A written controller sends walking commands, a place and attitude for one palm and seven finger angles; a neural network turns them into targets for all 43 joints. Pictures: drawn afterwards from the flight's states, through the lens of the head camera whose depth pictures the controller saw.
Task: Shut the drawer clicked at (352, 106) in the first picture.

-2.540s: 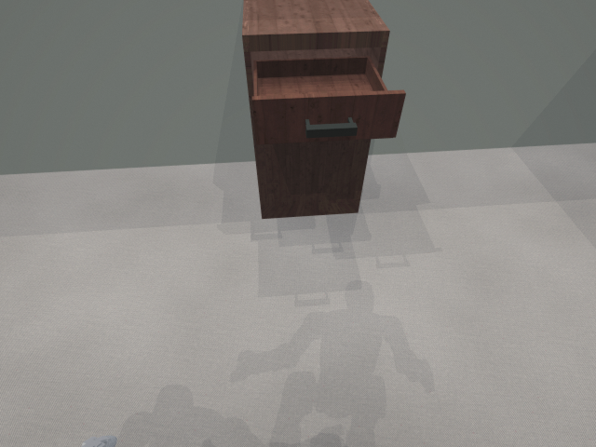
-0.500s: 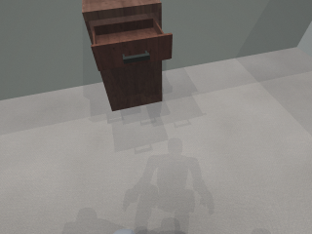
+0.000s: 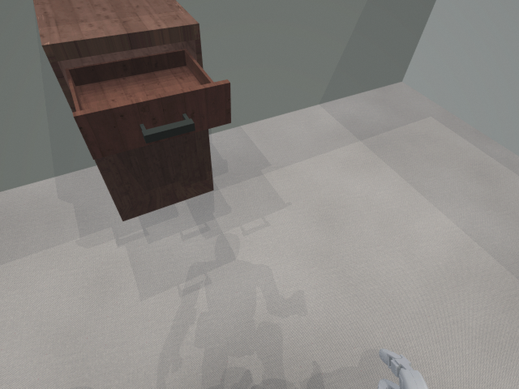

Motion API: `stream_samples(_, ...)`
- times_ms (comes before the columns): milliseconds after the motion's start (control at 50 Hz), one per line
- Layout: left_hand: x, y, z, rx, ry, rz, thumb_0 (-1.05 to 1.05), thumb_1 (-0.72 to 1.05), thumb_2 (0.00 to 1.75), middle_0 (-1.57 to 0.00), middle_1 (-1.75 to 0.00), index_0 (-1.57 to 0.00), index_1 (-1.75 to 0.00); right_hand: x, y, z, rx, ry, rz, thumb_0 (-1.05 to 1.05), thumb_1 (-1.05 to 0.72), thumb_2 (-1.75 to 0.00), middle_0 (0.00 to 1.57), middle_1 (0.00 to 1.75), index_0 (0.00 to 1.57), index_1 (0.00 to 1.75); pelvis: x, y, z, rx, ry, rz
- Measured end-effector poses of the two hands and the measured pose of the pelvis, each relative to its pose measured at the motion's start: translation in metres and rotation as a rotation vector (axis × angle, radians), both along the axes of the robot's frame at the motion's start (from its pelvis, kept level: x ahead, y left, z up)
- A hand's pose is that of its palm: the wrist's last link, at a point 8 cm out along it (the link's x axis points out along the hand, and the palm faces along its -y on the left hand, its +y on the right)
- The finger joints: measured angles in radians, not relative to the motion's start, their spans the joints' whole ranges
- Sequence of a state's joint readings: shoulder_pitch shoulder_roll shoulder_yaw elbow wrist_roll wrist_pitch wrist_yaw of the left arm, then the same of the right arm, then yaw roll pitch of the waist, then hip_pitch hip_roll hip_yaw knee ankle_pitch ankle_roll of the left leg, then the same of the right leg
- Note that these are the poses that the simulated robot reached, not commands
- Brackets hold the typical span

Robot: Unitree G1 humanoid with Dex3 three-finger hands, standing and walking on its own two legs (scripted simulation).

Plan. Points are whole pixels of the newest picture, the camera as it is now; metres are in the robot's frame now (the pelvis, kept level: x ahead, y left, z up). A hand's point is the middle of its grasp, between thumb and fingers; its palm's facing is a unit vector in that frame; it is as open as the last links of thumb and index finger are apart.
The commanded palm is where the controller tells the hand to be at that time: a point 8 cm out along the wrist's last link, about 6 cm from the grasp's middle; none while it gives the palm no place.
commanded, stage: walk to a spot facing it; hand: left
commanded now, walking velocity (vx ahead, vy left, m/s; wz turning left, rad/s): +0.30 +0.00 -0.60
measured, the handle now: (166, 126) +0.73 +0.36 -0.06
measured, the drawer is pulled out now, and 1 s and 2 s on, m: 0.30 0.30 0.30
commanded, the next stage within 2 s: turn to face it in 0.86 s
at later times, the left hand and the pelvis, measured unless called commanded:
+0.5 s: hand (253, 262) +0.40 +0.07 -0.15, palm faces -0.45 -0.87 -0.19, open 7.4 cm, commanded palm none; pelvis +0.16 -0.03 -0.01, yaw -20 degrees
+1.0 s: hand (230, 261) +0.41 +0.12 -0.18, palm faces -0.38 -0.91 -0.19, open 7.3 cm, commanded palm none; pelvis +0.32 -0.06 +0.00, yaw -30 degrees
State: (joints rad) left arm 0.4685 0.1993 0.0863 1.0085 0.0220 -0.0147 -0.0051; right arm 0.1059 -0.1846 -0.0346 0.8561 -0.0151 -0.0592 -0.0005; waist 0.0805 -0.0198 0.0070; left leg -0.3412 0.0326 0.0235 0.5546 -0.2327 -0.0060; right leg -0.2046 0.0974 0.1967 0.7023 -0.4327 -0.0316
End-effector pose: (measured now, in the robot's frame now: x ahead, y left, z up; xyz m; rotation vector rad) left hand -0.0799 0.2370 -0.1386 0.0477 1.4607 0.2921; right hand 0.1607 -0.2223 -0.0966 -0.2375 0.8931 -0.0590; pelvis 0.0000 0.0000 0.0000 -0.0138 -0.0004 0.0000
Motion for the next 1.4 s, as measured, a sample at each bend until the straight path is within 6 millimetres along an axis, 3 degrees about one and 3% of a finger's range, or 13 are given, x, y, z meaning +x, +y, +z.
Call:
stream_samples(120, 0.119, 0.043, 0.003, 0.013, -0.115, -0.163, 0.01, 0.91, 0.90, -0.20, -0.30, -0.20, -0.29, -0.045, 0.011, -0.001, 0.006, 0.108, -0.154, 0.00, -0.90, -0.90, 0.20, 0.30, 0.20, 0.30, 0.032, 0.015, 0.010, 0.017, -0.015, -0.102)
stream_samples(240, 0.252, 0.038, 0.022, 0.012, -0.265, -0.335, 0.01, 0.91, 0.90, -0.19, -0.30, -0.20, -0.29, -0.118, 0.000, -0.005, -0.016, 0.305, -0.364, 0.00, -0.93, -0.90, 0.20, 0.30, 0.20, 0.30, 0.068, 0.021, 0.018, 0.018, -0.006, -0.192)
stream_samples(320, 0.333, 0.007, 0.028, -0.014, -0.325, -0.462, 0.01, 0.91, 0.90, -0.19, -0.30, -0.20, -0.29, -0.165, 0.001, -0.007, -0.007, 0.453, -0.477, 0.00, -0.93, -0.90, 0.20, 0.30, 0.20, 0.30, 0.093, 0.016, 0.017, 0.018, -0.007, -0.248)
stream_samples(400, 0.410, -0.044, 0.027, -0.051, -0.370, -0.594, 0.01, 0.91, 0.90, -0.19, -0.30, -0.20, -0.29, -0.199, 0.010, -0.009, 0.033, 0.591, -0.579, 0.00, -0.92, -0.90, 0.20, 0.30, 0.19, 0.30, 0.121, 0.001, 0.011, 0.019, -0.008, -0.302)
stream_samples(520, 0.501, -0.133, 0.017, -0.095, -0.494, -0.732, 0.01, 0.91, 0.90, -0.19, -0.30, -0.20, -0.29, -0.209, 0.018, -0.027, 0.141, 0.743, -0.690, 0.01, -0.91, -0.90, 0.20, 0.30, 0.19, 0.30, 0.167, -0.040, -0.012, 0.027, -0.013, -0.361)
stream_samples(580, 0.510, -0.151, 0.016, -0.102, -0.487, -0.736, 0.01, 0.91, 0.90, -0.19, -0.30, -0.20, -0.29, -0.176, 0.003, -0.036, 0.159, 0.698, -0.718, 0.01, -0.91, -0.90, 0.20, 0.30, 0.19, 0.30, 0.182, -0.053, -0.011, 0.013, -0.032, -0.386)
stream_samples(680, 0.498, -0.153, 0.017, -0.084, -0.368, -0.739, 0.01, 0.91, 0.90, -0.20, -0.30, -0.21, -0.30, -0.080, -0.036, -0.037, 0.146, 0.470, -0.704, 0.01, -0.91, -0.90, 0.20, 0.30, 0.19, 0.30, 0.210, -0.065, 0.004, 0.000, -0.031, -0.428)
stream_samples(820, 0.502, -0.117, 0.020, -0.031, -0.304, -0.653, -0.01, 0.94, 0.90, -0.20, -0.30, -0.21, -0.30, 0.041, -0.079, -0.022, 0.102, 0.242, -0.628, 0.01, -0.92, -0.90, 0.20, 0.30, 0.19, 0.30, 0.253, -0.071, 0.011, -0.014, -0.019, -0.460)
stream_samples(980, 0.503, -0.073, -0.006, -0.029, -0.134, -0.576, 0.00, 0.92, 0.90, -0.20, -0.30, -0.21, -0.30, 0.144, -0.104, -0.003, -0.010, 0.100, -0.572, 0.01, -0.92, -0.90, 0.20, 0.30, 0.19, 0.30, 0.316, -0.062, 0.002, -0.028, -0.018, -0.511)
stream_samples(1040, 0.512, -0.070, -0.009, -0.033, -0.063, -0.612, 0.01, 0.92, 0.90, -0.20, -0.30, -0.20, -0.29, 0.155, -0.099, 0.002, -0.022, 0.091, -0.594, 0.00, -0.91, -0.90, 0.20, 0.30, 0.20, 0.30, 0.332, -0.060, 0.005, -0.023, -0.027, -0.542)
stream_samples(1100, 0.529, -0.078, -0.005, -0.048, -0.052, -0.634, 0.01, 0.91, 0.90, -0.19, -0.30, -0.20, -0.29, 0.148, -0.085, 0.003, -0.003, 0.150, -0.625, 0.00, -0.91, -0.90, 0.20, 0.30, 0.20, 0.30, 0.346, -0.062, 0.013, -0.020, -0.025, -0.538)
stream_samples(1280, 0.580, -0.126, 0.003, -0.076, -0.156, -0.600, 0.01, 0.92, 0.90, -0.19, -0.30, -0.20, -0.29, 0.095, -0.055, -0.013, 0.088, 0.444, -0.674, 0.00, -0.93, -0.90, 0.20, 0.30, 0.20, 0.30, 0.366, -0.074, 0.018, -0.008, -0.004, -0.452)
stream_samples(1400, 0.607, -0.154, 0.015, -0.038, -0.257, -0.582, 0.01, 0.92, 0.90, -0.20, -0.30, -0.20, -0.30, 0.074, -0.059, -0.031, 0.159, 0.537, -0.665, 0.00, -0.92, -0.90, 0.20, 0.30, 0.20, 0.30, 0.360, -0.093, 0.012, 0.013, 0.005, -0.385)
